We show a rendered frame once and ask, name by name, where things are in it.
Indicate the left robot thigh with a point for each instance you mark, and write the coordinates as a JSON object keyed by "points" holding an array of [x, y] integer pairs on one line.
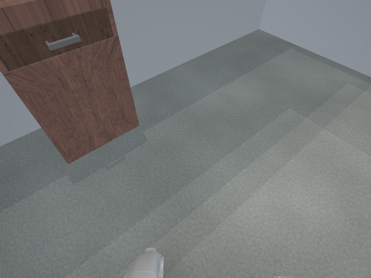
{"points": [[148, 264]]}

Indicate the handle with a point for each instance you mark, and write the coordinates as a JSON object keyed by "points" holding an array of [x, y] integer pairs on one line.
{"points": [[63, 42]]}

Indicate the drawer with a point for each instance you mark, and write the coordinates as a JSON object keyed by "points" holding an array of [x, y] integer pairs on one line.
{"points": [[27, 46]]}

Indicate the cabinet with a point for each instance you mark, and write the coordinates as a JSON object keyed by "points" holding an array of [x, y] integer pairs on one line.
{"points": [[82, 98]]}

